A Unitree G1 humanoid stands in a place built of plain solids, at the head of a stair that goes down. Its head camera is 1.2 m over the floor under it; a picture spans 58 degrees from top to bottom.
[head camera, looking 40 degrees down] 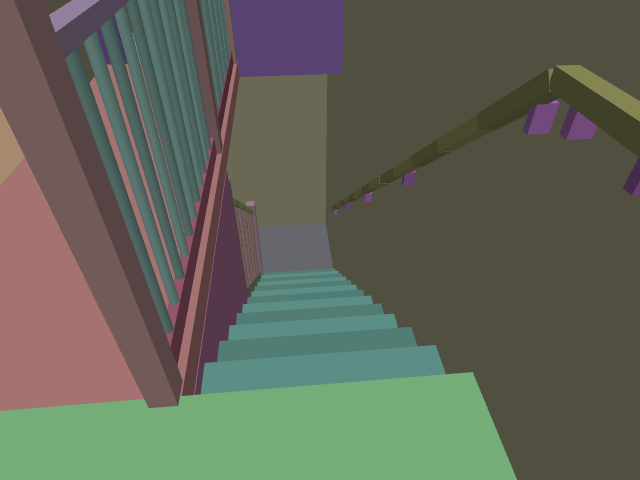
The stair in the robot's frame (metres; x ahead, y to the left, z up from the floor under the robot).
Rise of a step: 0.21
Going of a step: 0.26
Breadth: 0.90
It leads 5 degrees to the left of straight ahead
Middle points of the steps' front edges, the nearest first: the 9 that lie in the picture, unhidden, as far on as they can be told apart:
0.74 -0.04 0.00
1.00 -0.01 -0.21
1.26 0.02 -0.43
1.52 0.04 -0.64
1.79 0.06 -0.85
2.05 0.09 -1.06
2.31 0.11 -1.28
2.57 0.13 -1.49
2.83 0.16 -1.70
